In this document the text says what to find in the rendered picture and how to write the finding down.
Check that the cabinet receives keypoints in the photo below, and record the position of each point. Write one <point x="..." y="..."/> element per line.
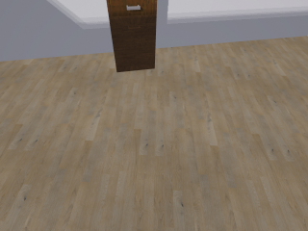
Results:
<point x="133" y="50"/>

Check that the drawer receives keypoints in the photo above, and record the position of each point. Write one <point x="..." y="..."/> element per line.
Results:
<point x="119" y="7"/>

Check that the handle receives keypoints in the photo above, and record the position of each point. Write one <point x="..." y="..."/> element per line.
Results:
<point x="131" y="8"/>
<point x="134" y="29"/>

